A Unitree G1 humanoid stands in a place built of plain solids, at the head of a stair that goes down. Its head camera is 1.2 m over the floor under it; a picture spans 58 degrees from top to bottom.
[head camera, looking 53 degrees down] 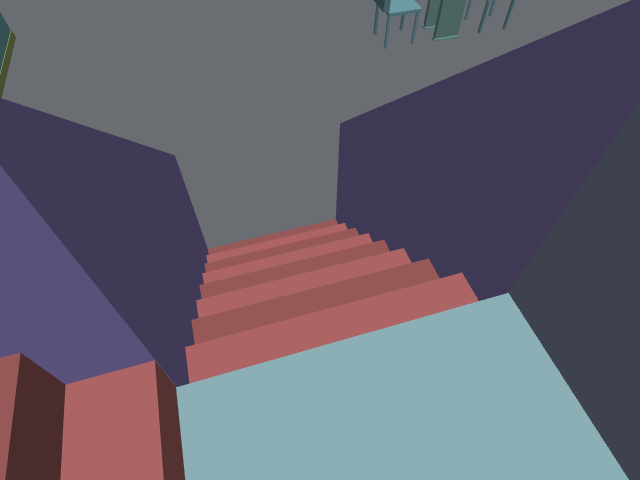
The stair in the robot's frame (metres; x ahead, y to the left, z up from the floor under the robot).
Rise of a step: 0.19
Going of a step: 0.20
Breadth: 1.04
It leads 17 degrees to the left of straight ahead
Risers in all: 9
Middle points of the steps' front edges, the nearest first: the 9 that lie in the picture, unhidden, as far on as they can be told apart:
0.55 -0.10 0.00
0.74 -0.04 -0.19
0.94 0.02 -0.38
1.13 0.08 -0.56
1.33 0.13 -0.75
1.52 0.19 -0.94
1.72 0.25 -1.13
1.91 0.31 -1.32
2.11 0.37 -1.51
